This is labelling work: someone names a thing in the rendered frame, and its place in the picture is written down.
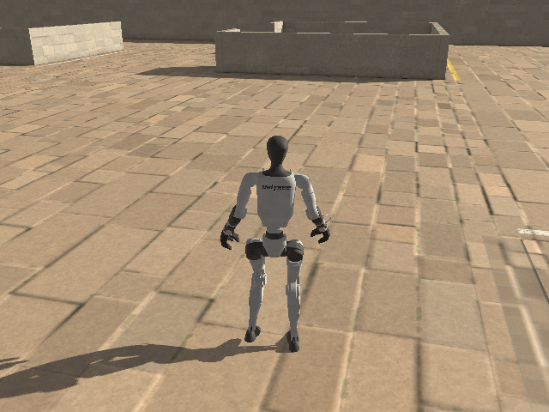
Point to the robot right hand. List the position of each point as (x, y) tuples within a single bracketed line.
[(325, 237)]

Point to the left robot upper arm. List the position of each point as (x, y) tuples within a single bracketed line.
[(248, 181)]

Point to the right robot forearm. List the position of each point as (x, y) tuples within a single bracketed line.
[(320, 222)]

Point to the left robot forearm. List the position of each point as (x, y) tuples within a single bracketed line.
[(231, 223)]

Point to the robot left hand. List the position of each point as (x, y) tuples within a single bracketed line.
[(224, 238)]

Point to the right robot upper arm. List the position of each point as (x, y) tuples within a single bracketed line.
[(303, 182)]

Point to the robot torso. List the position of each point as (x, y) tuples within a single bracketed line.
[(275, 201)]

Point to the right robot shin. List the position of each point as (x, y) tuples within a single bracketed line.
[(293, 313)]

